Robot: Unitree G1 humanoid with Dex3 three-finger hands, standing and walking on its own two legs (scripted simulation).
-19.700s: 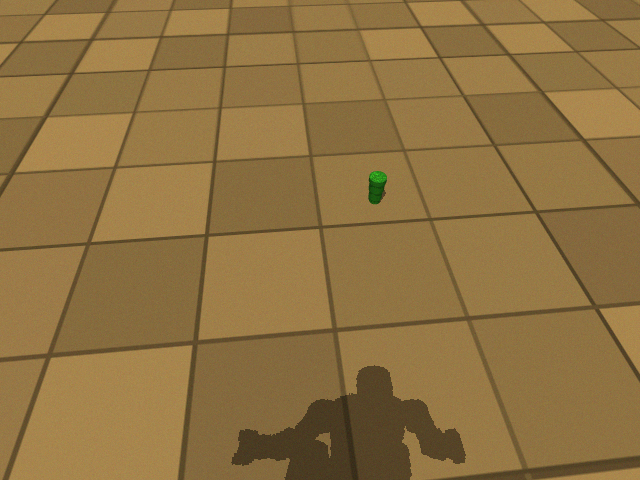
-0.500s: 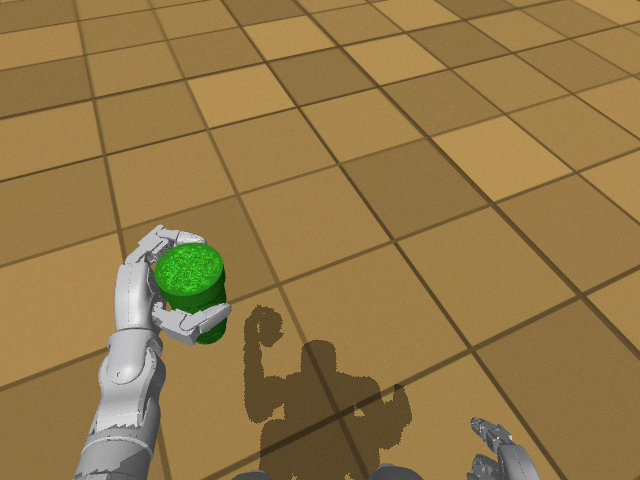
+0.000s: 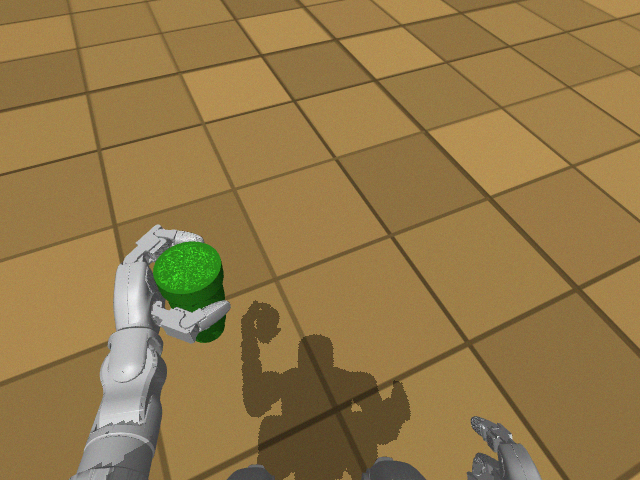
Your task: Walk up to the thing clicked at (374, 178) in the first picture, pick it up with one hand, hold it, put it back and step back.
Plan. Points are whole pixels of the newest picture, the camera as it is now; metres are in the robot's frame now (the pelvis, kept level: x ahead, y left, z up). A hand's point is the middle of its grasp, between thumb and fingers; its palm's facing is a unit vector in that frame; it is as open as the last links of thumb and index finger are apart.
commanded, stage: crouch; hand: left
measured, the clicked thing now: (198, 299) +0.33 +0.16 +0.02
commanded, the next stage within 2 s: lower in 1.70 s
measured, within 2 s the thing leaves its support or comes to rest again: neither
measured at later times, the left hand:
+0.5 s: hand (208, 329) +0.37 +0.19 -0.17, palm faces +0.21 -0.98 -0.02, open 10.6 cm
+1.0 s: hand (218, 362) +0.39 +0.21 -0.39, palm faces +0.24 -0.97 -0.02, open 10.6 cm
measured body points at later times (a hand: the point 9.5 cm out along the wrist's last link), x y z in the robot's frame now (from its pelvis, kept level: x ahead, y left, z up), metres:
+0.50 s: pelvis -0.04 +0.00 -0.16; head +0.11 +0.02 +0.26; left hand +0.35 +0.24 -0.17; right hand +0.08 -0.27 -0.28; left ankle +0.00 +0.12 -0.70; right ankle +0.03 -0.13 -0.70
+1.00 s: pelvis -0.09 +0.00 -0.34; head +0.12 +0.04 +0.05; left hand +0.37 +0.26 -0.38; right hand +0.00 -0.27 -0.47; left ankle +0.00 +0.12 -0.70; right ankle +0.03 -0.13 -0.70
